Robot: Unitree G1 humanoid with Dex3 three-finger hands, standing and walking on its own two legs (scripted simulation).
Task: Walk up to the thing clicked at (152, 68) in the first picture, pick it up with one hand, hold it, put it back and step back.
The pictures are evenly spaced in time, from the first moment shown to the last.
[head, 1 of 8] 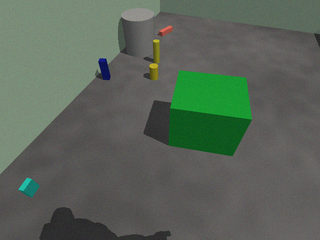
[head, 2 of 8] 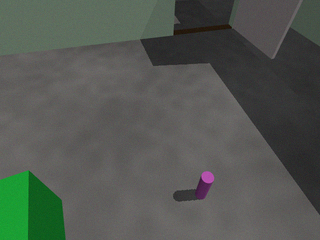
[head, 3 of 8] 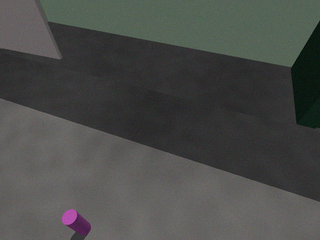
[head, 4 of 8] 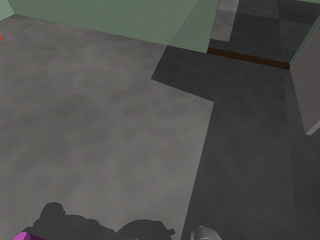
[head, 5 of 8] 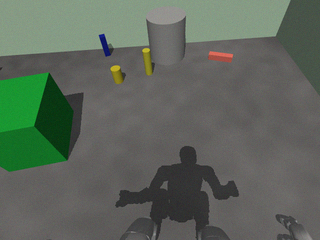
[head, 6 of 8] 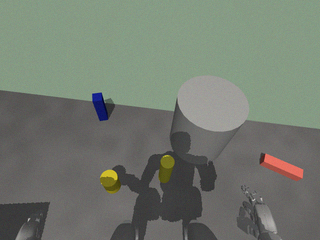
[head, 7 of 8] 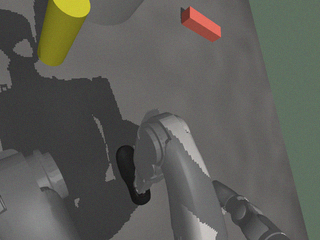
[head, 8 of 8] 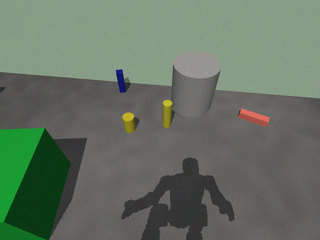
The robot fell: no
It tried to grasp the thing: yes
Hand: left
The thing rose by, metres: 0.67
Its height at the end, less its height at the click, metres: +0.00
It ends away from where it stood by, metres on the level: 0.01
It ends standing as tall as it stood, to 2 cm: yes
